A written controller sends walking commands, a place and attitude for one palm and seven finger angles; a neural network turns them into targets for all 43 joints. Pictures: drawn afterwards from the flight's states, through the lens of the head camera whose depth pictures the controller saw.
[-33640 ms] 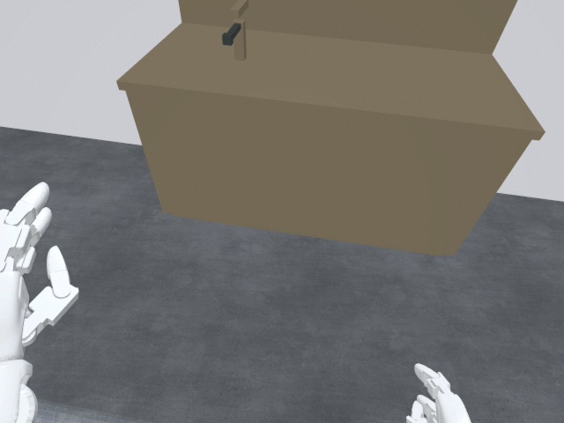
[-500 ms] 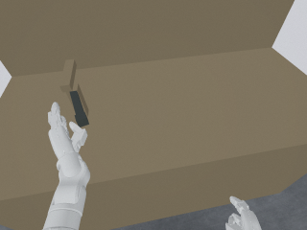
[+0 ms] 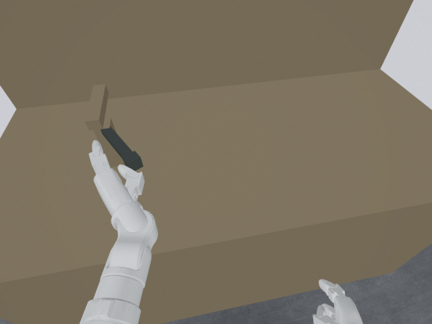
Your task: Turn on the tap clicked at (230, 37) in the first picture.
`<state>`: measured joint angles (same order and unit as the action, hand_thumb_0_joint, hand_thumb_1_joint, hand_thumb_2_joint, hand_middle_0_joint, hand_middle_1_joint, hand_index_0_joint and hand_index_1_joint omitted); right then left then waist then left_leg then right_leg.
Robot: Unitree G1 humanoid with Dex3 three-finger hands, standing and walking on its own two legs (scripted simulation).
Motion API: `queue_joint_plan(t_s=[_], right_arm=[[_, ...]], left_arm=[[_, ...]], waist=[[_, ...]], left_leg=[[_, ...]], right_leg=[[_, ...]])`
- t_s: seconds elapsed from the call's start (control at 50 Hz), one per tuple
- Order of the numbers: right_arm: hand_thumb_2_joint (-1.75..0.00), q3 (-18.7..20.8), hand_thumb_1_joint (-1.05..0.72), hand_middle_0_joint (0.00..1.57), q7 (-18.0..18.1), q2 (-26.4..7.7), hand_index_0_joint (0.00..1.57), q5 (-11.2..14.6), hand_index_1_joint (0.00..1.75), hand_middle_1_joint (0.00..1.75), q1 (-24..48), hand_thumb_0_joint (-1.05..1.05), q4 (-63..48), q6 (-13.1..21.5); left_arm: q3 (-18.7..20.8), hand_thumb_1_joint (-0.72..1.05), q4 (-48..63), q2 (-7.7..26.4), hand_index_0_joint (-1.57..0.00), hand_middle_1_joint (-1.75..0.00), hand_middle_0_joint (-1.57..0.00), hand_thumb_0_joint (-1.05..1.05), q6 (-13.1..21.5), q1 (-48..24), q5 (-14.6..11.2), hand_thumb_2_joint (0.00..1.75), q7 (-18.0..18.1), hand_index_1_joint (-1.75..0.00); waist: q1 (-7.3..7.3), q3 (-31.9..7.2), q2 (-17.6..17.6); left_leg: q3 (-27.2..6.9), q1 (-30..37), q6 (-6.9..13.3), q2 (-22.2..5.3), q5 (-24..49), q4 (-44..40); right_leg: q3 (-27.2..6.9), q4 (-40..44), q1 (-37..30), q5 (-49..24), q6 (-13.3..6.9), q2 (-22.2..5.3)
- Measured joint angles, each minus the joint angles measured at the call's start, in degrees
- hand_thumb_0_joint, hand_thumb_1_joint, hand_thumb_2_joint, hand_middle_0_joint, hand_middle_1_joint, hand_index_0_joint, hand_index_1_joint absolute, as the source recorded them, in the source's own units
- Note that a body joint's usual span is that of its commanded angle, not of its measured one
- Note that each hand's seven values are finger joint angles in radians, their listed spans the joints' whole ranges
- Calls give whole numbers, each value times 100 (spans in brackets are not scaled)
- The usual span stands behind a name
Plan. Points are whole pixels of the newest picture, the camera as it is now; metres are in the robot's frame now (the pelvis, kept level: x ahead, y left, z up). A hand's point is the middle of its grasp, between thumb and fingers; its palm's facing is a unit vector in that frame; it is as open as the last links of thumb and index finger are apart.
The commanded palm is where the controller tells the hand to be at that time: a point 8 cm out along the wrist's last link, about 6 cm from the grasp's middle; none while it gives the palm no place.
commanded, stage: push the lever round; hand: left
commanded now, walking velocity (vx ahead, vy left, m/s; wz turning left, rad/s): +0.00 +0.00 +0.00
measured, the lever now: (133, 161) +0.40 +0.20 +0.09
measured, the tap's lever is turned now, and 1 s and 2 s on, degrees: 29 58 67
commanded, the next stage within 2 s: lift the hand up off the lever in 1.18 s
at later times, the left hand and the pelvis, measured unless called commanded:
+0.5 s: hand (156, 165) +0.39 +0.15 +0.09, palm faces +0.73 -0.68 -0.08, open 7.7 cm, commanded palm +0.34 +0.17 +0.08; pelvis +0.00 -0.01 +0.00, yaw -1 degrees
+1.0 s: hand (168, 153) +0.43 +0.14 +0.09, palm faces +0.76 -0.63 -0.13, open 7.7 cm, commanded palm +0.38 +0.15 +0.08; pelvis +0.00 -0.01 -0.01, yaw +0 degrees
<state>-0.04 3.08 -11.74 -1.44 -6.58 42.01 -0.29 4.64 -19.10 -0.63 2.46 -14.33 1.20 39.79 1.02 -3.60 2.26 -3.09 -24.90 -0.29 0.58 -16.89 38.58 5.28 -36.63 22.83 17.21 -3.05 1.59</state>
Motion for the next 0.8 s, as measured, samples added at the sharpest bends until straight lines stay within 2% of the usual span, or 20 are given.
queue_joint_plan(t_s=[0.36, 0.8], right_arm=[[-90, 100, -90, 20, -129, 54, 20, -141, 30, 30, -28, 1, 148, -171], [-90, 169, -90, 20, -273, 68, 20, -263, 30, 30, -46, 1, 316, -147]], left_arm=[[254, 91, -814, -244, -15, -15, -16, 0, -177, -855, 239, 92, 733, -15], [672, 92, -1705, -360, -15, -15, -16, 0, -350, -1758, 450, 92, 1278, -15]], waist=[[-92, -138, 1], [-164, -286, -9]], left_leg=[[2, -277, -49, -68, -45, 134], [-51, -600, -111, -111, -68, 260]], right_leg=[[1, -114, 282, 23, -54, 65], [58, -239, 598, 55, -118, 107]])
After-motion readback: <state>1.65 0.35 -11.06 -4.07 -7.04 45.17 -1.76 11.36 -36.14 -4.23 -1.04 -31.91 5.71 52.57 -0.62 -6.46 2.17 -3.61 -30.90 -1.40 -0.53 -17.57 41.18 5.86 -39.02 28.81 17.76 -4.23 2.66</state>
